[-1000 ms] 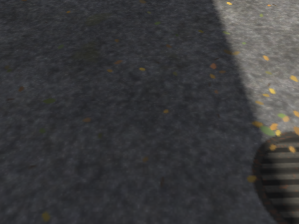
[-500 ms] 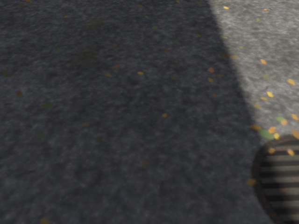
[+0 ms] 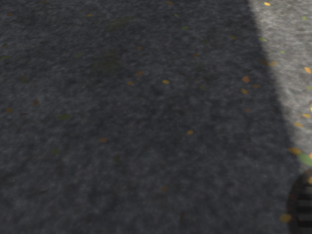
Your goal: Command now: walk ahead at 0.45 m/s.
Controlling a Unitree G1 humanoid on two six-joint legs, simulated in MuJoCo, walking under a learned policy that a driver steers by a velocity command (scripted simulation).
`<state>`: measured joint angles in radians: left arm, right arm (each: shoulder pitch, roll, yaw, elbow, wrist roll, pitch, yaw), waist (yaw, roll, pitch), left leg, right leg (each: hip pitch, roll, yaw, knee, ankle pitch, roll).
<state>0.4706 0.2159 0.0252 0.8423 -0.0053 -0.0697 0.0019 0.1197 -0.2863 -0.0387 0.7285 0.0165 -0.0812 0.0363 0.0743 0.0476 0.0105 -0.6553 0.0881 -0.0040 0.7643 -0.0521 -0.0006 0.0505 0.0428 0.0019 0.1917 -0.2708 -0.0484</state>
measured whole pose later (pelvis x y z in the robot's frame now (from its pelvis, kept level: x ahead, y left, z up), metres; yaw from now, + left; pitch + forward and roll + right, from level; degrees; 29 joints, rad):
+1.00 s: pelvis +0.56 -0.02 +0.00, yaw +0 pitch +1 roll -1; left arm 0.33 0.26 0.04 0.84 0.00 -0.09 -0.02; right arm 0.18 -0.31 -0.05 0.80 0.01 -0.06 0.00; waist 0.04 0.05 0.02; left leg -0.66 0.13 -0.05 0.94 -0.14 -0.01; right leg -0.12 0.07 -0.05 0.25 -0.15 -0.07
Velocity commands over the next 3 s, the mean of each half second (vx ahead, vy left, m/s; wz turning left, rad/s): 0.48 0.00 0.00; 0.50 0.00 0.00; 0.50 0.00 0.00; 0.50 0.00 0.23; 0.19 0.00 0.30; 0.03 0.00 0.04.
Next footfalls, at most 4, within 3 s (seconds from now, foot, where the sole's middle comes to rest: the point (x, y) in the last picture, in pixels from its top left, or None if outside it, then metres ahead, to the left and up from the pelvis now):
0.16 left None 0.29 0.13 -0.78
0.72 right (205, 212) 0.59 -0.10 -0.78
1.26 left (156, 152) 0.89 0.14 -0.78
1.80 right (201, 109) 1.19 -0.10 -0.78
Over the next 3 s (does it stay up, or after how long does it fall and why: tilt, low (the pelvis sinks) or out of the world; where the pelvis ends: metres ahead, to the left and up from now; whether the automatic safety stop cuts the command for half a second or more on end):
stays up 1.30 0.05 -0.01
